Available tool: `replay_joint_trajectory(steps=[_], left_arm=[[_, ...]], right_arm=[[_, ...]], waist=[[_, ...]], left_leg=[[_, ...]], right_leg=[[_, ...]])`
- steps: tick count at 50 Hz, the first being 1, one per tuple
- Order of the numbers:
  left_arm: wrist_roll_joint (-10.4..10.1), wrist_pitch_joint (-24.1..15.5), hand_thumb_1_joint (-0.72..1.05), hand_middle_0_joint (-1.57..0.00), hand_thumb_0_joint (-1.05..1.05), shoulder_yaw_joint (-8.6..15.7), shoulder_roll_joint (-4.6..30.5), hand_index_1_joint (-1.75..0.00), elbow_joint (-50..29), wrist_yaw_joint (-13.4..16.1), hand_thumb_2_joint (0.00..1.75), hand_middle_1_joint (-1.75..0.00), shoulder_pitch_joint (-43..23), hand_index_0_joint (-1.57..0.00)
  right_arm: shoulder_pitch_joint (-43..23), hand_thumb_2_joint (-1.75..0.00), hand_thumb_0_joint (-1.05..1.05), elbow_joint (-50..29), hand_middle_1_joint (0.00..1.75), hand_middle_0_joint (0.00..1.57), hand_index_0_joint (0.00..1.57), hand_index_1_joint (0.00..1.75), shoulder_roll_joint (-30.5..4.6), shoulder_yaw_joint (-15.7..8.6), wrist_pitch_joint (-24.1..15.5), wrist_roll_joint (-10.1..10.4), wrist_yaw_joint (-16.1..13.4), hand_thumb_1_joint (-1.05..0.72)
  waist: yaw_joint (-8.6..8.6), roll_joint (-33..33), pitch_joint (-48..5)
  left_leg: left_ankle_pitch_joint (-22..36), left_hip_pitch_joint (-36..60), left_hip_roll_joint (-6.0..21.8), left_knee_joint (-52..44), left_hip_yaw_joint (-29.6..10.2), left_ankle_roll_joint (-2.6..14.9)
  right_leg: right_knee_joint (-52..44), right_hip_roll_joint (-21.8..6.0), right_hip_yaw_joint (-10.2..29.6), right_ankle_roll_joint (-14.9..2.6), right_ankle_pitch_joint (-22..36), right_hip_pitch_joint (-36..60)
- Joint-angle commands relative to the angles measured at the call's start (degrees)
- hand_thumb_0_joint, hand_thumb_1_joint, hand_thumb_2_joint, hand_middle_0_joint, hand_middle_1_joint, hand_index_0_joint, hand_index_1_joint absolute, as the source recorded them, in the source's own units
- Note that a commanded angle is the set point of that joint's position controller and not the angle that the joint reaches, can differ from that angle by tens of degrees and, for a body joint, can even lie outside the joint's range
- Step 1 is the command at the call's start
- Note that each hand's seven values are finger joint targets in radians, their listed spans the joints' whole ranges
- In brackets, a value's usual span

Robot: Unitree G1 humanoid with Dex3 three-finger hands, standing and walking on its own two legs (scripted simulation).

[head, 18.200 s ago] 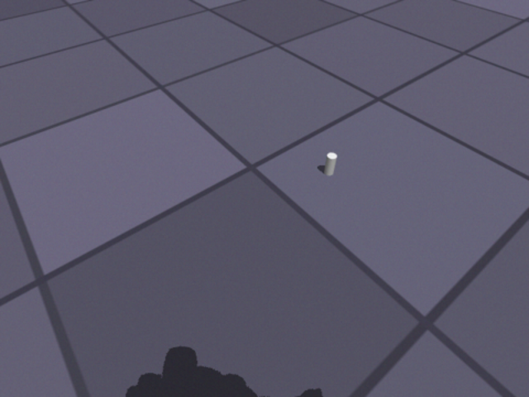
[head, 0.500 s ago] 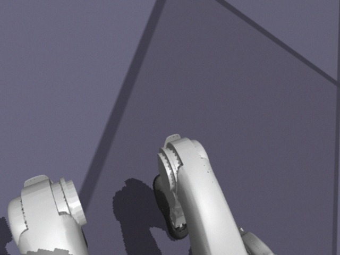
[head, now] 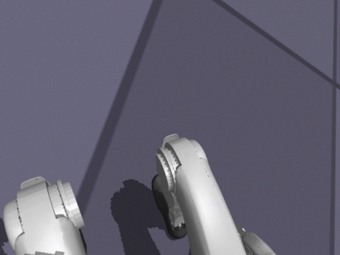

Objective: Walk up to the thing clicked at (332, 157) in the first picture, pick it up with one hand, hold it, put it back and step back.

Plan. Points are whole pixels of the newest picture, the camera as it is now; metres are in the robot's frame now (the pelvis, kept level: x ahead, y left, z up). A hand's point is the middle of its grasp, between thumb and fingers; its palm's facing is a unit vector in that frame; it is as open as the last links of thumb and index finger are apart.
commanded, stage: settle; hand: left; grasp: from above
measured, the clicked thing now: out of the picture +0.48 +0.32 -0.24
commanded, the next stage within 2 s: lift in 0.98 s
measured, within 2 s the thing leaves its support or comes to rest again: leaves its support in 0.38 s
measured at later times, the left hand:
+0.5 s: hand out of the picture +0.46 +0.33 -0.18, palm faces -0.38 -0.11 -0.92, open 8.0 cm
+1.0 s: hand out of the picture +0.45 +0.33 -0.09, palm faces -0.46 -0.09 -0.88, open 8.0 cm
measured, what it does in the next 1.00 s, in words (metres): stands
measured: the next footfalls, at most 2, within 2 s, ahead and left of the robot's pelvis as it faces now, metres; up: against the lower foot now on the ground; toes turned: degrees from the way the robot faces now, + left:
none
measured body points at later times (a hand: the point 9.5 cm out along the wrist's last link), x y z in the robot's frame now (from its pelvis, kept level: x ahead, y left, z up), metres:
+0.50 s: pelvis +0.01 +0.00 +0.01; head +0.25 +0.11 +0.37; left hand +0.48 +0.33 -0.13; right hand +0.07 -0.27 -0.07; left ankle +0.06 +0.13 -0.27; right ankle +0.12 -0.15 -0.27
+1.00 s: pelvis -0.01 -0.01 +0.04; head +0.21 +0.08 +0.42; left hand +0.47 +0.33 -0.04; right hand +0.07 -0.28 -0.05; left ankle +0.06 +0.13 -0.27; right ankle +0.12 -0.15 -0.27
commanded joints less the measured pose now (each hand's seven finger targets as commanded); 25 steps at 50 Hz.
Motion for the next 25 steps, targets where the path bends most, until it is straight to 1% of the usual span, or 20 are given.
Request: replay_joint_trajectory(steps=[1, 3, 4, 6, 7, 8, 9, 10, 12, 13, 14, 16, 17, 18, 20, 21, 22, 23, 24, 25], left_arm=[[-1.4, 0.3, 0.53, -0.81, 0.00, 0.0, 10.4, -0.77, -4.4, 1.5, 0.66, -0.82, -13.4, -0.86], [-1.5, 0.3, 0.43, -0.78, 0.00, 1.6, 12.1, -0.79, -5.9, 1.7, 0.68, -0.83, -13.8, -0.83], [-1.5, 0.3, 0.44, -0.78, 0.00, 1.4, 11.6, -0.78, -5.7, 1.4, 0.63, -0.84, -14.4, -0.83], [-1.8, 0.2, 0.45, -0.80, 0.00, 1.6, 11.7, -0.77, -6.9, 1.2, 0.64, -0.82, -14.9, -0.85], [-1.6, 0.2, 0.46, -0.80, 0.00, 1.6, 11.8, -0.78, -6.9, 1.0, 0.65, -0.83, -15.6, -0.85], [-1.6, 0.0, 0.45, -0.80, 0.00, 2.0, 12.8, -0.79, -8.6, 0.9, 0.67, -0.83, -15.8, -0.85], [-1.2, 0.2, 0.47, -0.81, 0.00, 1.9, 12.3, -0.79, -9.2, 0.6, 0.67, -0.84, -16.2, -0.86], [-1.3, 0.1, 0.47, -0.82, 0.00, 2.3, 13.2, -0.78, -9.5, 0.8, 0.67, -0.83, -16.0, -0.87], [-1.5, 0.3, 0.49, -0.83, 0.00, 2.1, 12.5, -0.80, -11.9, 0.7, 0.70, -0.84, -15.7, -0.88], [-1.5, -0.1, 0.50, -0.84, 0.00, 2.0, 12.6, -0.80, -16.3, 0.8, 0.70, -0.84, -18.3, -0.88], [-1.5, 0.3, 0.50, -0.84, 0.00, 2.9, 13.2, -0.79, -13.4, 0.8, 0.70, -0.84, -14.5, -0.89], [-1.7, 0.2, 0.52, -0.85, 0.00, 2.7, 12.2, -0.76, -20.1, 0.4, 0.67, -0.81, -16.5, -0.90], [-1.9, 0.5, 0.54, -0.86, 0.00, 4.0, 12.6, -0.76, -18.3, 0.2, 0.64, -0.81, -14.5, -0.91], [-2.1, 0.6, 0.56, -0.88, 0.00, 2.6, 10.8, -0.75, -19.5, -0.4, 0.66, -0.80, -14.6, -0.93], [-2.7, 0.7, 0.59, -0.92, 0.00, 4.2, 12.1, -0.76, -25.8, -0.8, 0.69, -0.80, -15.5, -0.96], [-3.1, 1.4, 0.62, -0.93, 0.00, 4.6, 11.4, -0.76, -25.8, -1.2, 0.68, -0.80, -12.7, -0.97], [-3.6, 1.6, 0.63, -0.94, 0.00, 3.8, 10.0, -0.75, -28.1, -1.8, 0.68, -0.79, -13.7, -0.99], [-3.9, 2.0, 0.66, -0.97, 0.00, 3.4, 9.2, -0.73, -30.3, -2.4, 0.67, -0.77, -13.3, -1.02], [-4.4, 2.5, 0.69, -0.99, 0.00, 2.4, 8.0, -0.73, -30.9, -3.2, 0.66, -0.78, -13.3, -1.03], [-5.0, 2.7, 0.69, -0.99, 0.00, 2.5, 8.3, -0.74, -32.5, -3.8, 0.66, -0.78, -14.0, -1.03]], right_arm=[[10.8, -0.90, 0.00, 0.3, 0.30, 0.20, 0.20, 0.30, -17.9, -5.9, -0.3, 0.4, -0.4, -0.90], [11.0, -0.90, 0.00, 0.2, 0.30, 0.20, 0.20, 0.30, -18.2, -5.8, -0.2, 0.5, -0.6, -0.92], [11.2, -0.90, 0.00, -0.1, 0.30, 0.20, 0.20, 0.30, -18.2, -5.9, -0.1, 0.2, -0.4, -0.92], [11.1, -0.90, 0.00, 0.1, 0.30, 0.20, 0.20, 0.30, -18.6, -6.5, 0.2, 0.3, -0.5, -0.92], [10.8, -0.90, 0.00, -0.2, 0.30, 0.20, 0.20, 0.30, -18.3, -6.3, 0.1, 0.2, -0.5, -0.92], [11.1, -0.90, 0.00, -0.1, 0.30, 0.20, 0.20, 0.30, -18.4, -6.4, 0.2, 0.2, -0.5, -0.92], [11.3, -0.90, 0.00, -0.1, 0.30, 0.20, 0.20, 0.30, -18.5, -6.7, 0.2, 0.2, -0.5, -0.92], [11.0, -0.90, 0.00, 0.2, 0.30, 0.20, 0.20, 0.30, -18.0, -6.7, 0.3, 0.3, -0.4, -0.92], [11.4, -0.91, 0.00, 0.2, 0.30, 0.20, 0.20, 0.30, -18.0, -7.1, 0.4, 0.5, -0.4, -0.92], [10.9, -0.91, 0.00, -0.1, 0.30, 0.20, 0.20, 0.30, -18.1, -7.4, 0.3, 0.7, -0.5, -0.92], [11.0, -0.91, 0.00, 0.4, 0.30, 0.20, 0.20, 0.30, -17.7, -7.8, 0.4, 0.8, -0.4, -0.92], [12.1, -0.90, 0.00, 0.5, 0.30, 0.20, 0.20, 0.30, -17.7, -8.3, 0.6, 1.1, -0.3, -0.92], [12.1, -0.90, 0.00, 0.6, 0.30, 0.20, 0.20, 0.30, -18.0, -9.1, 0.6, 1.4, -0.3, -0.92], [12.3, -0.90, 0.00, 0.6, 0.30, 0.20, 0.20, 0.30, -17.2, -9.2, 0.5, 1.5, 0.0, -0.92], [12.4, -0.91, 0.00, 0.7, 0.30, 0.20, 0.20, 0.30, -17.8, -10.8, 0.9, 2.3, 0.1, -0.92], [12.8, -0.90, 0.00, 0.2, 0.30, 0.20, 0.20, 0.30, -17.4, -11.2, 1.0, 2.7, 0.2, -0.92], [12.8, -0.91, 0.00, 0.3, 0.30, 0.20, 0.20, 0.30, -17.0, -11.5, 1.1, 3.0, 0.5, -0.92], [13.1, -0.90, 0.00, 0.6, 0.30, 0.20, 0.20, 0.30, -16.6, -12.1, 1.4, 3.5, 0.7, -0.92], [13.1, -0.90, 0.00, 0.9, 0.30, 0.20, 0.20, 0.30, -16.0, -12.5, 1.8, 4.2, 0.8, -0.92], [13.0, -0.91, 0.00, 0.8, 0.30, 0.20, 0.20, 0.30, -16.1, -12.9, 2.2, 4.7, 0.8, -0.92]], waist=[[-2.46, 23.3, -32.7], [-1.19, 23.9, -35.3], [-1.90, 24.6, -34.5], [-1.46, 25.8, -35.1], [-1.79, 25.5, -34.5], [-1.38, 26.1, -36.6], [-1.59, 27.0, -36.7], [-0.84, 27.3, -37.0], [-0.31, 28.1, -40.3], [0.32, 29.7, -40.8], [0.83, 29.7, -41.0], [0.92, 30.5, -44.1], [1.04, 30.2, -43.7], [1.02, 30.6, -42.7], [2.76, 33.1, -46.3], [3.50, 33.2, -47.6], [3.35, 33.2, -48.0], [4.37, 33.7, -49.6], [4.40, 34.2, -50.6], [4.77, 33.3, -51.4]], left_leg=[[10.0, 28.1, 1.1, -16.1, 7.4, 1.49], [11.7, 29.7, 1.1, -16.4, 6.9, 1.11], [11.2, 29.3, 1.0, -16.3, 7.2, 1.19], [10.4, 30.0, 1.1, -17.1, 7.1, 0.94], [9.7, 28.8, 1.1, -16.5, 7.3, 1.11], [10.2, 30.1, 1.1, -17.0, 7.4, 1.10], [11.1, 30.9, 0.9, -16.4, 7.7, 1.05], [10.8, 30.6, 1.1, -16.6, 7.7, 1.00], [12.6, 32.3, 0.9, -16.5, 8.2, 1.07], [13.7, 32.4, 0.8, -16.6, 8.3, 0.68], [13.0, 33.0, 0.9, -16.5, 8.6, 0.89], [16.3, 34.3, 0.7, -16.4, 9.0, 0.74], [16.5, 34.4, 0.7, -16.0, 9.1, 0.70], [16.1, 34.1, 0.7, -16.3, 9.4, 0.67], [16.8, 36.2, 0.5, -17.9, 9.3, 0.34], [17.8, 37.7, 0.5, -17.9, 9.7, 0.29], [18.0, 37.8, 0.5, -18.0, 10.0, 0.31], [18.8, 39.3, 0.5, -18.7, 10.2, 0.24], [19.1, 39.9, 0.5, -19.2, 10.5, 0.42], [18.6, 39.3, 0.6, -19.5, 10.7, 0.68]], right_leg=[[-9.7, 1.0, -10.8, -5.34, 12.1, 15.9], [-9.4, 0.9, -10.9, -5.61, 13.0, 16.2], [-9.3, 0.9, -10.8, -5.60, 12.6, 15.9], [-9.3, 0.8, -10.9, -5.81, 11.9, 15.4], [-9.6, 0.9, -10.8, -5.76, 11.4, 15.2], [-9.7, 0.8, -10.6, -5.62, 11.9, 16.5], [-9.4, 0.7, -10.5, -5.72, 12.6, 16.4], [-9.3, 0.9, -10.4, -5.85, 12.4, 16.5], [-9.7, 0.9, -10.1, -5.76, 14.3, 18.3], [-9.5, 0.7, -10.4, -6.14, 14.8, 17.5], [-9.6, 0.8, -10.0, -6.11, 14.2, 17.8], [-9.7, 0.7, -9.9, -6.07, 17.0, 19.1], [-9.3, 0.4, -10.0, -6.25, 17.1, 18.4], [-9.4, 0.5, -9.8, -6.32, 16.6, 17.6], [-9.8, 0.1, -9.7, -6.73, 16.4, 17.4], [-9.8, 0.0, -9.4, -6.74, 17.1, 18.2], [-9.8, -0.2, -9.2, -6.77, 17.4, 18.1], [-10.1, -0.3, -8.9, -6.83, 17.9, 18.2], [-10.4, -0.2, -8.5, -6.66, 18.5, 18.7], [-11.1, -0.1, -8.2, -6.66, 18.2, 18.6]])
